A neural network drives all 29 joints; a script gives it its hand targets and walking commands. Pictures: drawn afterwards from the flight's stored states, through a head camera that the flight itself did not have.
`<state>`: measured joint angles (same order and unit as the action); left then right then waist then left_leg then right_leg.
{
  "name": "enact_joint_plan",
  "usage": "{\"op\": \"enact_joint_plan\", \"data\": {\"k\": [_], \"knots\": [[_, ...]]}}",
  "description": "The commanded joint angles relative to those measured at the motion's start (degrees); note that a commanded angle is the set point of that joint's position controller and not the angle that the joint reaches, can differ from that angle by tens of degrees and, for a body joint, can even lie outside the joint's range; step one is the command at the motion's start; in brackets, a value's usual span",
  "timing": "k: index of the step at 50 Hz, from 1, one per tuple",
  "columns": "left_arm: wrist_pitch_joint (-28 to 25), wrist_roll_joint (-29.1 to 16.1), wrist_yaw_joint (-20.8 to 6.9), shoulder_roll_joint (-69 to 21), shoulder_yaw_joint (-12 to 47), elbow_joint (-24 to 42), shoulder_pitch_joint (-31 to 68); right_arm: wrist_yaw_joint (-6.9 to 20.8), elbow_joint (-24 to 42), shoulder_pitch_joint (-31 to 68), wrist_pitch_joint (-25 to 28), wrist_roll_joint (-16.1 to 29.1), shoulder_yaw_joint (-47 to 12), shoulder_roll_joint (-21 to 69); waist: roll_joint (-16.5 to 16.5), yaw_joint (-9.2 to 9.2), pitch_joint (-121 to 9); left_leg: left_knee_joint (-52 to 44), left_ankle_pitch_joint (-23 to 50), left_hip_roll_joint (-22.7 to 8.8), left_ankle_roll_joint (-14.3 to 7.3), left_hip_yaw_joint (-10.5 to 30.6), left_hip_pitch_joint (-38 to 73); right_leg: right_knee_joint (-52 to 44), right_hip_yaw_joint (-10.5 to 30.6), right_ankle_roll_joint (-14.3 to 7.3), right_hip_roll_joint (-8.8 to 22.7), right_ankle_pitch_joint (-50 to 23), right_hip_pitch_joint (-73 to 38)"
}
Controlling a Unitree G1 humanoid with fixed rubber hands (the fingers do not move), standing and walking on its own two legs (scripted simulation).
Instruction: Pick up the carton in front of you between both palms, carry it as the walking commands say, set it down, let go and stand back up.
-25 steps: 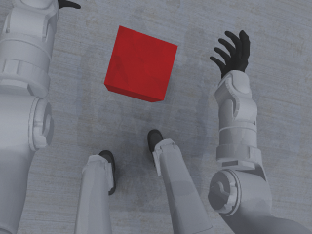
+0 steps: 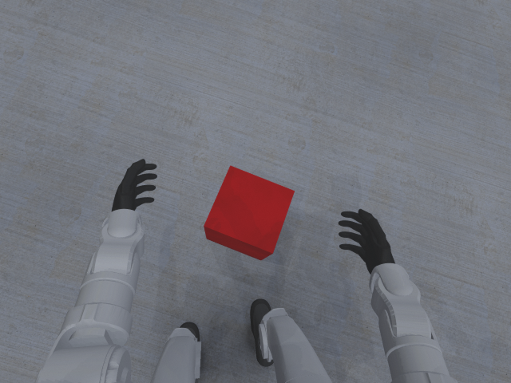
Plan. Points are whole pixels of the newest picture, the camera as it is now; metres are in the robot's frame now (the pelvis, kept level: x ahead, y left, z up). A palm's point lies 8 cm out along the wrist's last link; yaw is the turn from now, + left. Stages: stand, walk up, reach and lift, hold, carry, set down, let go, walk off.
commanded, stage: let go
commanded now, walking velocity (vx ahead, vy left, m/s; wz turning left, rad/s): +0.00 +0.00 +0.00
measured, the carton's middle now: (246, 216) +0.47 -0.09 -0.59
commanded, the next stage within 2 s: stand in 1.06 s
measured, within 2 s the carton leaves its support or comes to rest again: neither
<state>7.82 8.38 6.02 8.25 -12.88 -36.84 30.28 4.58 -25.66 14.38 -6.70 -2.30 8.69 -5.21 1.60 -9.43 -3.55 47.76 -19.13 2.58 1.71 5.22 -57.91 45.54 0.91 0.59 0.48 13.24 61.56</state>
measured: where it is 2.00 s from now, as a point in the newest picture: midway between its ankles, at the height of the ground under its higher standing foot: (226, 356)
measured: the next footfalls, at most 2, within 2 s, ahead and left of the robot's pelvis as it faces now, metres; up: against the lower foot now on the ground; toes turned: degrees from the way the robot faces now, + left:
none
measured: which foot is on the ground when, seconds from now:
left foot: down 0.00-1.00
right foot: down 0.00-1.00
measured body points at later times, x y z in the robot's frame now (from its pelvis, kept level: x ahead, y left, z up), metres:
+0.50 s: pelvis +0.07 +0.01 +0.05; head +0.14 +0.01 +0.50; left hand +0.30 +0.21 -0.04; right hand +0.23 -0.24 -0.02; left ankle +0.02 +0.13 -0.68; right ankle +0.06 -0.12 -0.68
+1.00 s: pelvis +0.05 +0.00 +0.05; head +0.05 +0.00 +0.50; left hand +0.23 +0.23 -0.02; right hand +0.21 -0.24 -0.02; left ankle +0.02 +0.13 -0.68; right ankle +0.06 -0.12 -0.68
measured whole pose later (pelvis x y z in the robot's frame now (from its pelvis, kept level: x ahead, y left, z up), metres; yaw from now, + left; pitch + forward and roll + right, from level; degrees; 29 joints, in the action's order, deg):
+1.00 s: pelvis +0.05 +0.00 +0.05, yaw -3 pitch -4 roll +0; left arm 5.4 -0.3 -2.2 11.5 -1.3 -26.8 -12.5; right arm 0.9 -21.5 -12.4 -12.7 -1.3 0.8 -13.1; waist -0.9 0.0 4.5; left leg 27.3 -18.8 0.2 0.5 3.1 -4.3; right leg 27.7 3.1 0.6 -1.1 13.6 9.9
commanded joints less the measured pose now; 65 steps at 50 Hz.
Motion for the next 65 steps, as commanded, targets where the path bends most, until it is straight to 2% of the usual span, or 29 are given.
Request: {"op": "enact_joint_plan", "data": {"k": [1, 6, 10, 14, 19, 23, 28, 32, 33, 34, 38, 44, 53, 54, 55, 57, 59, 62, 65], "knots": [[-3.1, -2.0, 0.6, 3.1, 1.3, 7.3, 3.7, 0.9, 5.7, -5.2, 2.5, 1.6, -2.2, -7.6, -4.8, -0.63, -27.2, -10.5, -1.5, 2.2, -0.5, -5.2, 14.0, -5.0, -2.2, 1.7, -2.7, -6.9, -34.1], [-5.6, -4.0, -0.7, 4.8, 3.0, 7.5, -7.5, 0.8, 10.1, -15.3, 4.1, 3.8, -6.4, -9.0, -0.2, 0.94, -21.3, -12.5, -0.6, 2.0, -1.5, -5.4, 17.3, -8.3, 0.1, 2.6, -1.9, -11.9, -44.2], [-6.8, -4.6, -1.9, 5.7, 3.9, 7.7, -14.9, 0.2, 12.8, -20.6, 4.5, 4.9, -8.1, -9.9, 1.2, 2.52, -18.0, -14.6, 1.8, 2.0, -1.9, -5.5, 21.3, -10.0, 1.0, 3.3, -1.9, -18.4, -50.5], [-7.4, -4.9, -2.7, 6.1, 4.6, 8.1, -21.7, -0.3, 13.2, -23.5, 4.5, 5.5, -8.4, -11.2, 0.5, 4.29, -14.8, -17.3, 6.6, 1.5, -1.6, -5.1, 26.4, -11.5, 1.0, 3.2, -2.0, -23.7, -54.0], [-7.7, -5.0, -4.1, 6.2, 5.3, 9.7, -29.2, -0.7, 10.1, -25.3, 4.9, 5.5, -7.5, -11.6, -2.7, 6.49, -11.8, -20.1, 15.8, 1.0, -0.5, -4.7, 34.5, -14.2, 0.6, 2.3, -2.6, -27.4, -56.2], [-8.0, -6.2, -5.6, 6.6, 6.8, 11.7, -34.8, -1.1, 7.2, -27.2, 5.5, 4.8, -6.4, -11.9, -3.9, 7.25, -10.8, -22.4, 23.9, 0.6, 0.4, -4.1, 40.8, -16.6, 0.4, 1.6, -3.3, -30.4, -58.0], [-7.4, -8.1, -7.5, 6.7, 9.0, 14.6, -40.2, -1.3, 4.9, -28.9, 5.3, 3.4, -5.0, -12.6, -4.1, 7.61, -6.9, -25.1, 30.0, -0.2, 1.0, -3.2, 47.1, -19.9, -0.5, 0.9, -4.3, -27.2, -57.3], [-6.2, -9.2, -8.7, 7.0, 10.0, 16.5, -40.8, -1.0, 4.7, -28.1, 4.3, 2.4, -4.2, -13.1, -3.4, 7.73, -2.0, -26.9, 27.5, -0.6, 1.0, -3.0, 48.4, -21.7, -1.2, 0.5, -4.8, -20.9, -56.9], [-7.9, -9.2, -7.7, 7.0, 10.5, 13.0, -43.7, -2.7, 7.2, -27.1, 1.4, 0.8, -4.4, -14.6, -2.7, 8.23, -4.6, -24.8, 33.3, -1.1, 1.0, -2.8, 49.9, -19.7, -2.0, 0.8, -6.1, -19.1, -55.9], [-8.1, -9.3, -7.4, 7.3, 11.0, 14.6, -43.3, -3.2, 6.8, -28.2, 0.8, 0.7, -4.6, -14.4, -4.1, 8.27, -3.6, -24.0, 35.0, -1.2, 1.3, -2.6, 50.2, -19.7, -1.8, 0.4, -6.0, -17.7, -55.2], [-7.4, -10.2, -7.4, 7.9, 11.7, 14.9, -41.1, -3.7, 6.7, -25.9, -0.7, 0.7, -4.9, -14.0, -3.8, 8.21, 0.8, -25.2, 26.9, -1.5, 0.9, -2.6, 47.6, -19.7, -2.2, 0.2, -6.0, -12.1, -54.0], [-4.6, -9.3, -7.7, 8.6, 10.5, 14.5, -41.0, -3.8, 8.3, -24.2, -3.6, 0.9, -5.8, -13.8, -3.4, 9.37, 5.4, -27.1, 14.2, -1.2, -0.2, -4.1, 44.0, -20.1, -2.3, 0.6, -5.3, -6.9, -57.6], [-2.1, -8.1, -8.7, 8.7, 9.2, 16.5, -40.5, -3.7, 11.1, -23.2, -6.9, 1.0, -6.6, -12.7, -2.0, 9.72, 7.4, -27.2, 5.7, -0.3, -1.9, -5.6, 43.9, -20.7, -1.4, 1.7, -4.5, -3.2, -59.8], [-4.3, -6.4, -6.5, 13.9, 6.6, 6.9, -42.5, -4.4, 2.0, -21.7, -0.7, 2.3, -3.6, -18.6, -10.2, 11.69, 5.0, -23.4, 2.3, -2.2, -0.9, -4.0, 43.3, -18.9, 0.8, 0.1, -0.6, -2.3, -50.7], [-5.6, -6.4, -5.7, 15.5, 6.0, 6.7, -42.7, -4.6, 1.4, -23.3, 2.4, 2.1, -3.5, -18.0, -8.6, 10.56, 4.3, -23.0, 1.3, -2.9, -1.2, -2.5, 44.7, -18.7, 1.4, -0.6, -0.2, -1.2, -49.9], [-7.3, -6.3, -5.6, 14.4, 5.7, 5.6, -41.4, -4.5, -0.8, -23.6, 5.6, 1.3, -3.5, -16.8, -4.5, 10.4, 5.0, -23.1, -1.9, -3.6, -1.8, -1.1, 44.4, -20.0, 2.4, -1.2, 0.1, 3.3, -46.4], [-8.1, -6.3, -5.9, 13.8, 5.7, 4.6, -40.2, -4.5, -3.1, -24.2, 6.8, 1.2, -3.6, -16.9, -1.2, 9.96, 4.7, -21.6, 0.0, -3.2, -1.8, -1.5, 46.0, -21.5, 3.5, -1.5, 0.5, 4.9, -44.5], [-8.7, -6.4, -6.1, 13.9, 5.7, 2.9, -39.3, -4.6, -5.4, -24.7, 7.5, 1.1, -3.8, -17.2, 0.3, 9.76, 3.7, -20.3, 5.3, -3.8, -1.6, -1.2, 47.9, -21.7, 4.3, -1.7, 1.3, 1.4, -44.6], [-8.9, -6.5, -5.8, 14.2, 5.8, 1.3, -40.0, -5.1, -7.2, -25.3, 8.0, 0.9, -3.8, -18.1, 0.2, 10.05, 2.6, -20.6, 8.6, -4.4, -1.5, -0.6, 48.2, -20.1, 4.1, -1.6, 1.6, -4.8, -47.0]]}}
